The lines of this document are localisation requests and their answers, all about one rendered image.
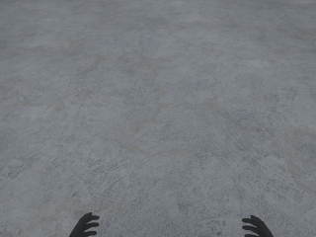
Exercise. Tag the left robot hand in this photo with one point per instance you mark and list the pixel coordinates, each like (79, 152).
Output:
(81, 226)

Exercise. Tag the right robot hand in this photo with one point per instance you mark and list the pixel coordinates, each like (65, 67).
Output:
(261, 228)

